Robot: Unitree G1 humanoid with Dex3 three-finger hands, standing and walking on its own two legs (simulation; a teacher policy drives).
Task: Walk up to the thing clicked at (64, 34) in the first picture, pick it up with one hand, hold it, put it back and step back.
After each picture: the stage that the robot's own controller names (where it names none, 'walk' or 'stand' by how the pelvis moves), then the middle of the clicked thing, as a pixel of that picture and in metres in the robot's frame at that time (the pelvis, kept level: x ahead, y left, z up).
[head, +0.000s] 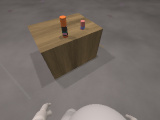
stand; (64, 27) +0.93 +0.35 +0.01
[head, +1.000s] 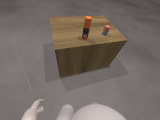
walk; (86, 29) +0.86 +0.07 +0.03
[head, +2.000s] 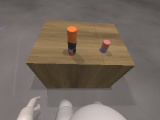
walk; (72, 42) +0.55 +0.17 +0.06
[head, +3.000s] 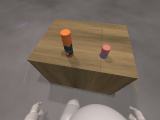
stand; (67, 45) +0.52 +0.22 +0.04
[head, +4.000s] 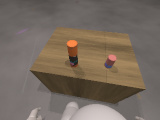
walk; (73, 55) +0.46 +0.15 +0.03
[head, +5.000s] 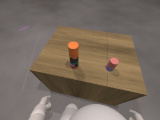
stand; (74, 57) +0.44 +0.14 +0.02
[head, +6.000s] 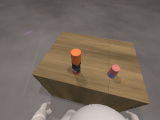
stand; (76, 63) +0.41 +0.13 +0.00
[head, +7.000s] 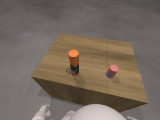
stand; (74, 64) +0.40 +0.14 +0.00
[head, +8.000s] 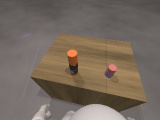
stand; (73, 64) +0.41 +0.15 +0.00
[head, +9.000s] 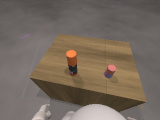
stand; (72, 64) +0.40 +0.15 +0.00
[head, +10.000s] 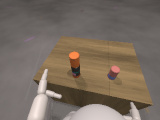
rise first; (75, 66) +0.39 +0.14 +0.01
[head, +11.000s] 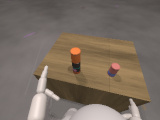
go down; (76, 62) +0.42 +0.14 +0.01
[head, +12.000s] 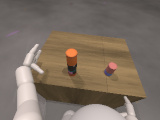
go down; (72, 64) +0.39 +0.13 +0.03
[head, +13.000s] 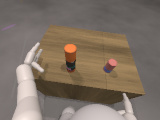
close in; (70, 60) +0.41 +0.13 +0.04
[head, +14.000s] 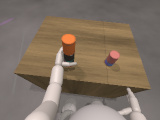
close; (69, 53) +0.42 +0.13 +0.08
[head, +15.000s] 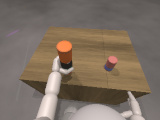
lift; (66, 60) +0.35 +0.14 +0.12
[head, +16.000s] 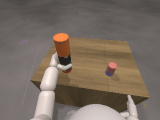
lift; (64, 56) +0.33 +0.16 +0.19
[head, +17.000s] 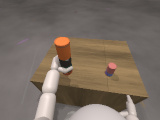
hold; (65, 59) +0.33 +0.16 +0.17
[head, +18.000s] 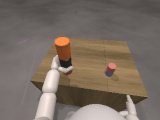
hold; (65, 59) +0.33 +0.16 +0.17
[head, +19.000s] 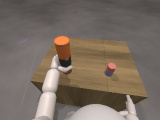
crouch; (65, 58) +0.33 +0.16 +0.17
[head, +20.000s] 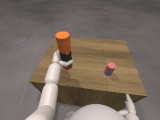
crouch; (65, 53) +0.37 +0.16 +0.17
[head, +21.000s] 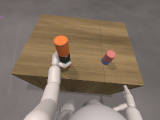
lower; (64, 55) +0.41 +0.15 +0.06
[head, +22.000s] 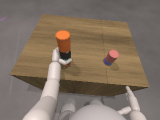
lower; (65, 51) +0.43 +0.15 +0.08
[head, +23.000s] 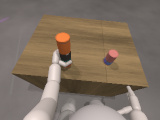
lower; (65, 53) +0.42 +0.15 +0.08
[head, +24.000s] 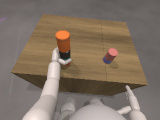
lower; (64, 51) +0.43 +0.15 +0.08
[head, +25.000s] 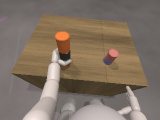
loosen; (64, 52) +0.42 +0.15 +0.08
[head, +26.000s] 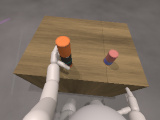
withdraw; (65, 55) +0.41 +0.14 +0.08
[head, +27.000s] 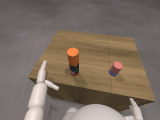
sink last; (74, 64) +0.38 +0.13 +0.05
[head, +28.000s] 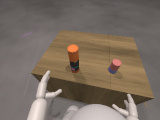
stand; (74, 60) +0.41 +0.14 +0.05
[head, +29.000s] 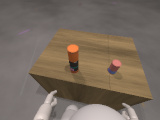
stand; (73, 60) +0.40 +0.14 +0.05
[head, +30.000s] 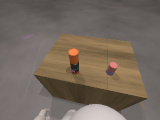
stand; (74, 63) +0.42 +0.14 +0.01
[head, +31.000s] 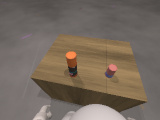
stand; (72, 66) +0.39 +0.15 +0.00
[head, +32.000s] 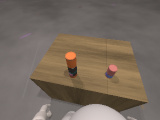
stand; (72, 66) +0.38 +0.15 +0.00
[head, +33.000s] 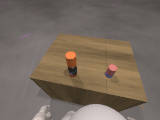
stand; (72, 66) +0.39 +0.15 +0.00
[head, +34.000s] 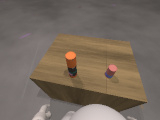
walk; (72, 66) +0.38 +0.15 +0.00
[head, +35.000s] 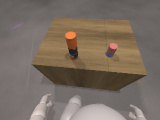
walk; (72, 48) +0.49 +0.16 +0.03
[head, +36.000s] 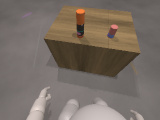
walk; (80, 25) +0.75 +0.14 +0.04
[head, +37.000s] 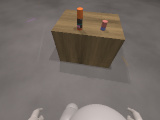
stand; (79, 20) +1.03 +0.19 +0.02
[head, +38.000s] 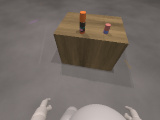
stand; (82, 23) +0.99 +0.15 +0.01
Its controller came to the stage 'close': yes
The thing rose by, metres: 0.19
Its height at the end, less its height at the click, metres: +0.00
